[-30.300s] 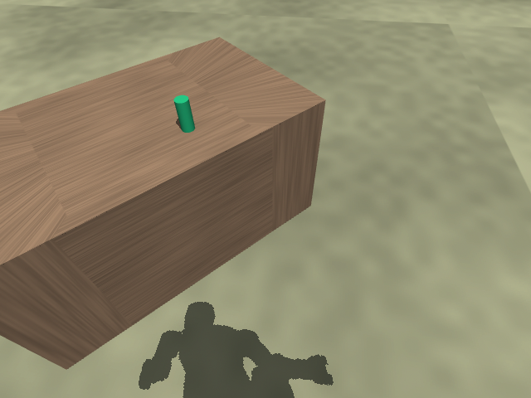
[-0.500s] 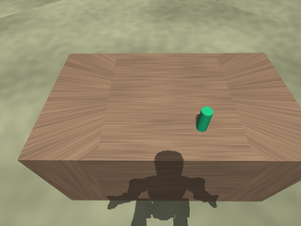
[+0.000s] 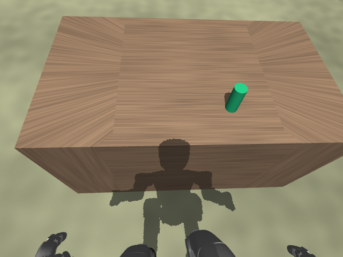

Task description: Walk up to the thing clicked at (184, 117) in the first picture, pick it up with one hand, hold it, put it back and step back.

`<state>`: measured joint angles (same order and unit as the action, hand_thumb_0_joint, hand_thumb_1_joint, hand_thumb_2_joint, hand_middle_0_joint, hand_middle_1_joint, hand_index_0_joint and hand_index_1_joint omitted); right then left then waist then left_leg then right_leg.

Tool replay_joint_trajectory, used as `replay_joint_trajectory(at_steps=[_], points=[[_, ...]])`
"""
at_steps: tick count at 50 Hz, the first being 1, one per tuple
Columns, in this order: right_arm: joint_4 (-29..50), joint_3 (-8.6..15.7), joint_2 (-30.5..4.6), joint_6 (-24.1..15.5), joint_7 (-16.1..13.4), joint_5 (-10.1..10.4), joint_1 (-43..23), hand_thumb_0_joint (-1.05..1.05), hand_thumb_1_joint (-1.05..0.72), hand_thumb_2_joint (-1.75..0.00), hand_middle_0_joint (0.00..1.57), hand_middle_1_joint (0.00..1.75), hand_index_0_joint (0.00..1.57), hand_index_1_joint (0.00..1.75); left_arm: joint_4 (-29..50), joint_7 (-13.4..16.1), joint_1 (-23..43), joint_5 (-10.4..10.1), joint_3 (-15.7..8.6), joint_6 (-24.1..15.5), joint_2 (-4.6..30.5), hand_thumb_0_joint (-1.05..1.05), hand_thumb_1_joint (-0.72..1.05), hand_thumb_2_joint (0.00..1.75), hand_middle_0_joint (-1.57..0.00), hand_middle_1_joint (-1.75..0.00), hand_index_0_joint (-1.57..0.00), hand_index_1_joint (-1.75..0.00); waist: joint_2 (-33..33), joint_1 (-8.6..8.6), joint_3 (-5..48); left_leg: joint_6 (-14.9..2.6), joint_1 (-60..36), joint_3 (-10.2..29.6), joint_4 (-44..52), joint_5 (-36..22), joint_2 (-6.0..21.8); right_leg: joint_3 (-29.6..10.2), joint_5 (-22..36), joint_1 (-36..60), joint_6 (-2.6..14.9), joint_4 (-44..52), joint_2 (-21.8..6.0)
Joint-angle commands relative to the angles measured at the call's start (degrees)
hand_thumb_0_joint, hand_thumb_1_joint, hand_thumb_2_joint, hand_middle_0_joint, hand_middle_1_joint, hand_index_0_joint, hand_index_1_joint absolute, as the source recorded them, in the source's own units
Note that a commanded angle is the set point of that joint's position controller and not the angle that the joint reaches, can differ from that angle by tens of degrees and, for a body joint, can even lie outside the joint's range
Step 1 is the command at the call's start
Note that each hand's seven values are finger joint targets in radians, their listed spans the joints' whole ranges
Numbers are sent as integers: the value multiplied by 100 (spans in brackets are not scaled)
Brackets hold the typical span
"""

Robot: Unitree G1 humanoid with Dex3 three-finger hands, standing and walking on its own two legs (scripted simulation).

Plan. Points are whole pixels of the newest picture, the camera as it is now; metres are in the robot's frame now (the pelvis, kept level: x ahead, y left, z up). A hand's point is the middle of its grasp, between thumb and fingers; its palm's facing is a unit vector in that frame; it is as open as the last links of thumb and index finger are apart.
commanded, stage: step back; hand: right
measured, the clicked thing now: (235, 98) +0.59 -0.23 -0.11
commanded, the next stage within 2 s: none
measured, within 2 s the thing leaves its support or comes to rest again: neither
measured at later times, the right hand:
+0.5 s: hand out of the picture +0.01 -0.27 -0.16, palm faces -0.08 +0.90 -0.43, open 7.4 cm
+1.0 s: hand out of the picture -0.11 -0.30 -0.15, palm faces +0.02 +0.91 -0.41, open 7.4 cm
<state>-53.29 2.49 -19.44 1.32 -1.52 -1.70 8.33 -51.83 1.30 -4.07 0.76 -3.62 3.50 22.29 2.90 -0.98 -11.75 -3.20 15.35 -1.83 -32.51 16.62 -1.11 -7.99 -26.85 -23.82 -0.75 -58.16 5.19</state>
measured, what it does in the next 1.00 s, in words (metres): walks backwards: right foot, then left foot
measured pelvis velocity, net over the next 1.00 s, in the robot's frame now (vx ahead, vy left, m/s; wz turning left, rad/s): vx -0.25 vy -0.02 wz -0.05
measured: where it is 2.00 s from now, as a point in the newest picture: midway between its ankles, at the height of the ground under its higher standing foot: outside the picture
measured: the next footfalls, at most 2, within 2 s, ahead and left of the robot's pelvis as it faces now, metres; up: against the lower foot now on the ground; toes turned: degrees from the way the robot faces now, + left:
right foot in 0.14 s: +0.01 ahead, -0.12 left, +0.00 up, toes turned +2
left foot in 0.52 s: -0.08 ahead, +0.12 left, +0.00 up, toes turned +0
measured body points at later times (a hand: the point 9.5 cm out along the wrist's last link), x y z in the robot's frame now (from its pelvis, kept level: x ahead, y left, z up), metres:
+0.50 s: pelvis -0.10 +0.00 -0.01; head -0.03 +0.00 +0.43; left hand +0.04 +0.31 -0.12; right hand +0.01 -0.32 -0.13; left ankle -0.12 +0.12 -0.73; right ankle -0.03 -0.12 -0.73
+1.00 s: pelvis -0.25 -0.02 -0.02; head -0.19 -0.04 +0.43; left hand -0.17 +0.29 -0.13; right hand -0.12 -0.35 -0.13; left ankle -0.12 +0.12 -0.73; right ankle -0.27 -0.15 -0.74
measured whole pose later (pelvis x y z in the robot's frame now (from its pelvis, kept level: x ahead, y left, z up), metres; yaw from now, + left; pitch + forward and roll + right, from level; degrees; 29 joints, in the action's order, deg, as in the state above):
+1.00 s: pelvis -0.25 -0.02 -0.02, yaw -3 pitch -4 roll -2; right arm -46.9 3.0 -23.6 2.4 -1.1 -1.3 4.0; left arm -50.2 -0.7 -11.9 2.1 -4.9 3.0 20.6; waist -3.4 0.5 -11.4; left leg 0.6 25.4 1.7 -39.1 13.0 4.8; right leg -1.1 -22.2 -12.0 0.1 -37.9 2.7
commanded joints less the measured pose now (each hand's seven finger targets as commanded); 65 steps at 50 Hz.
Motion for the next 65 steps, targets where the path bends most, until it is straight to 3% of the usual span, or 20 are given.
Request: replay_joint_trajectory(at_steps=[1, 5, 7, 9, 10, 14, 21, 25, 27, 29, 33, 39, 44, 47, 49, 50, 51, 54, 60, 65], points=[[486, 428, -1558, -71, -89, 50, 194, 0, -90, -90, 20, 30, 20, 30, 535, 40, -78, 22, -279, -159, 955, 0, 90, 90, -20, -30, -20, -30, -1001, -149, 1496, -959, -1732, 1432, 313, -3643, 1515, 233, -18, -194, -17, 1101, -298], [598, 410, -1632, -10, -40, 113, -113, 0, -90, -90, 20, 30, 20, 30, 361, -2, -587, 77, -326, -233, 868, 0, 90, 90, -20, -30, -20, -30, -1000, 94, 1588, -708, -895, 1284, -8, -2831, 1377, 634, 946, 1018, 209, 2768, -351], [657, 358, -1458, -10, -12, 203, -178, 0, -90, -90, 20, 30, 20, 30, 351, 8, -711, 137, -384, -308, 1116, 0, 90, 90, -20, -30, -20, -30, -301, 118, 1813, -278, -167, 953, -532, -1982, 911, -35, 2859, 1843, 453, 3160, -828], [737, 306, -1217, 33, -45, 230, -341, 0, -90, -90, 20, 30, 20, 30, 560, -16, -294, 73, -494, -280, 1751, 0, 90, 90, -20, -30, -20, -30, 1331, 264, 1258, 207, 667, 346, -2183, 1444, -449, -2005, 3832, 1069, 1806, 3740, -2549], [655, 347, -1362, 70, -73, 180, -246, 0, -90, -90, 20, 30, 20, 30, 741, -17, -206, 115, -501, -320, 1699, 0, 90, 90, -20, -30, -20, -30, 1148, 293, 976, 298, 645, 822, -3135, 2159, -357, -2360, 4047, 678, 2077, 3762, -2823], [451, 253, -1306, 29, -39, 225, 161, 0, -90, -90, 20, 30, 20, 30, 894, 28, 72, 52, -413, -289, 1127, 0, 90, 90, -20, -30, -20, -30, 361, 29, 1122, 354, 1029, 1105, -3555, 1338, -642, -579, 4315, 1187, 1288, 3355, -1694], [708, 216, -1218, -95, -82, 149, 126, 0, -90, -90, 20, 30, 20, 30, 1080, 50, -495, 123, -398, -194, 1115, 0, 90, 90, -20, -30, -20, -30, 855, 384, 1629, 460, 1043, 527, -1286, 1349, -103, -435, 4694, 2482, 1345, 2772, -1771], [464, 330, -1251, -153, -29, 51, 726, 0, -90, -90, 20, 30, 20, 30, 1223, -23, -140, 19, -390, -74, 1258, 0, 90, 90, -20, -30, -20, -30, 659, -6, 1779, 302, -329, 102, 877, -613, -75, -200, 3569, 1615, 899, 2130, -1499], [546, 508, -1940, -182, -27, -106, 591, 0, -90, -90, 20, 30, 20, 30, 1355, -51, -148, -30, -282, -45, 828, 0, 90, 90, -20, -30, -20, -30, -1024, 8, 1651, -253, -864, 2283, 1211, -1771, 1486, 65, 1102, 37, 381, 1081, -481], [739, 590, -2451, -169, 7, -76, 48, 0, -90, -90, 20, 30, 20, 30, 1277, 64, 186, 60, -441, -32, 1125, 0, 90, 90, -20, -30, -20, -30, -1646, -211, 1131, -1523, 598, 3646, 1679, -1655, 2655, -353, -1089, 48, 171, -970, 48], [889, 360, -1558, -208, -31, -63, -567, 0, -90, -90, 20, 30, 20, 30, 859, -19, -773, -42, -457, -20, 1055, 0, 90, 90, -20, -30, -20, -30, -1035, 443, 938, -715, -200, 1415, 1138, -2261, 1364, -430, -55, -558, 162, -1567, 223], [862, 423, -1540, -177, -67, 46, 164, 0, -90, -90, 20, 30, 20, 30, 929, -31, -709, 35, -398, -94, 955, 0, 90, 90, -20, -30, -20, -30, -1188, -35, 1487, -1074, -1633, 1342, 682, -2830, 1524, -124, -197, -574, -243, -313, -37], [1019, 488, -1762, -61, -33, -13, -83, 0, -90, -90, 20, 30, 20, 30, 767, -83, -973, 43, -375, -128, 942, 0, 90, 90, -20, -30, -20, -30, -1559, -19, 1752, -958, -1111, 1292, 498, -2198, 1572, 472, -89, 536, -91, 1740, -446], [1075, 473, -1815, 47, 1, 64, -401, 0, -90, -90, 20, 30, 20, 30, 346, -128, -1727, 86, -449, -162, 996, 0, 90, 90, -20, -30, -20, -30, -1346, 341, 1843, -528, -91, 1078, 175, -1387, 1279, 784, 1207, 1717, 201, 3280, -437], [1193, 331, -1245, 61, -11, 142, -371, 0, -90, -90, 20, 30, 20, 30, 525, -147, -1427, 225, -635, -188, 1712, 0, 90, 90, -20, -30, -20, -30, 801, 307, 1202, 221, 1845, 650, -1246, 1007, -157, -1672, 658, 1559, 776, 3959, -1871], [1221, 409, -1390, 76, -118, 130, -536, 0, -90, -90, 20, 30, 20, 30, 840, -140, -830, 212, -704, -153, 2223, 0, 90, 90, -20, -30, -20, -30, 1414, 517, 850, 413, 1329, 784, -2696, 1919, -402, -2463, 288, -146, 1702, 4456, -2888], [1079, 493, -1633, 74, -122, 125, -401, 0, -90, -90, 20, 30, 20, 30, 1000, -103, -352, 188, -673, -178, 2130, 0, 90, 90, -20, -30, -20, -30, 1400, 334, 415, 385, 935, 1102, -3352, 1724, -152, -2674, -30, -1061, 1799, 4719, -3020], [717, 366, -1415, 30, -45, 175, 282, 0, -90, -90, 20, 30, 20, 30, 1104, -58, 273, 166, -497, -217, 1260, 0, 90, 90, -20, -30, -20, -30, 556, -159, 605, 310, 1103, 1115, -3590, 855, -611, -284, 1927, 27, 963, 3776, -1598], [854, 245, -1208, -110, -105, 83, 195, 0, -90, -90, 20, 30, 20, 30, 1118, 56, -585, 202, -497, -186, 1149, 0, 90, 90, -20, -30, -20, -30, 888, 414, 1298, 505, 1560, 684, -2216, 1422, -290, -267, 3838, 2241, 1279, 3005, -1872], [595, 310, -1200, -158, -69, 30, 874, 0, -90, -90, 20, 30, 20, 30, 1279, 42, -347, 73, -444, -64, 1237, 0, 90, 90, -20, -30, -20, -30, 726, 169, 1800, 305, 240, 105, 438, 256, -90, -142, 3966, 2172, 1046, 2154, -1830]])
